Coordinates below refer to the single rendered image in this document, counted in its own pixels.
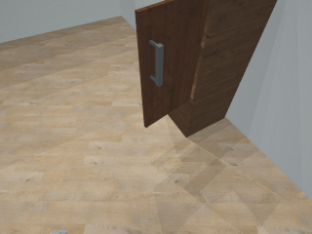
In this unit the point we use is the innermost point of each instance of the cupboard door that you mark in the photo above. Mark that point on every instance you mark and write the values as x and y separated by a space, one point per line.
179 26

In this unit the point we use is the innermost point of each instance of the handle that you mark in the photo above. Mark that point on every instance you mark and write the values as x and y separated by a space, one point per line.
159 63

